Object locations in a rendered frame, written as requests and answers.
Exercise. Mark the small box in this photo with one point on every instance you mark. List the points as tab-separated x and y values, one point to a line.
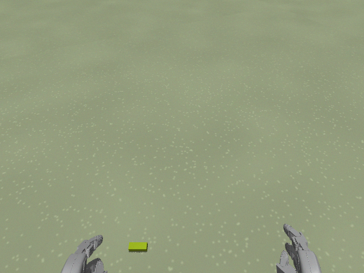
138	246

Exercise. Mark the right robot hand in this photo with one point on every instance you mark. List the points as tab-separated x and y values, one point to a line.
304	260

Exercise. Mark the left robot hand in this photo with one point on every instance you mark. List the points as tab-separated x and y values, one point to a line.
76	263

